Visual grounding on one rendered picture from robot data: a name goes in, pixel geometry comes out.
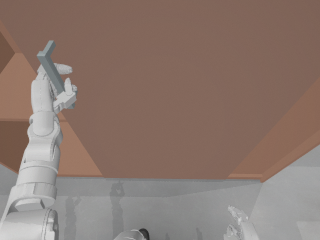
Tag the left robot upper arm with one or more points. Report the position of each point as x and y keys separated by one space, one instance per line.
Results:
x=38 y=224

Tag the handle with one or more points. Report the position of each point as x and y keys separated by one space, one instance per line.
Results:
x=51 y=70

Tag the wardrobe door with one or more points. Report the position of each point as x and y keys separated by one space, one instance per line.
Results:
x=296 y=126
x=173 y=89

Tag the left robot foot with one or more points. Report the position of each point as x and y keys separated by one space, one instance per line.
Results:
x=145 y=233

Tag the robot left thigh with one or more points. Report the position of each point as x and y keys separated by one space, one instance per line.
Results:
x=130 y=235

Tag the left robot hand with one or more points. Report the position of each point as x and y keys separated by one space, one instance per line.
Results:
x=43 y=91

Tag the right robot hand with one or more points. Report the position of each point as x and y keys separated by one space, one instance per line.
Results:
x=247 y=230

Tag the robot left forearm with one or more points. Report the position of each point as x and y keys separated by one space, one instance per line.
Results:
x=35 y=186

